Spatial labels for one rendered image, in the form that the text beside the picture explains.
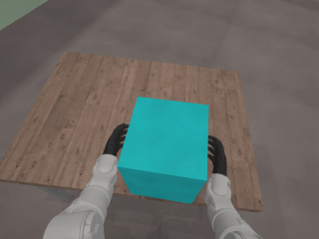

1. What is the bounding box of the robot left forearm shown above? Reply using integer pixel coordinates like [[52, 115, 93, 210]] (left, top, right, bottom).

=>
[[43, 154, 119, 239]]

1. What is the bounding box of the robot right hand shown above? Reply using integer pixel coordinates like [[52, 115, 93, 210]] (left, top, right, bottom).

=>
[[207, 135, 227, 176]]

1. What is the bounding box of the table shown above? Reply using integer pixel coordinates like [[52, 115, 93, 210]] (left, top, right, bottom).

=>
[[0, 51, 264, 213]]

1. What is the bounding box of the carton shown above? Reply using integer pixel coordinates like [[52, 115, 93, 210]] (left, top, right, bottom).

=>
[[117, 97, 209, 204]]

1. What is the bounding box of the robot left upper arm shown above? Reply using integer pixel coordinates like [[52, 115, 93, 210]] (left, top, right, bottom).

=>
[[44, 209, 105, 239]]

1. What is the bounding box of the robot left hand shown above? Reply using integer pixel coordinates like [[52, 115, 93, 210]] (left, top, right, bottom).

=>
[[103, 123, 130, 156]]

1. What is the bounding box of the robot right forearm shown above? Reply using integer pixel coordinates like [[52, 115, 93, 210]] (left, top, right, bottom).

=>
[[203, 173, 263, 239]]

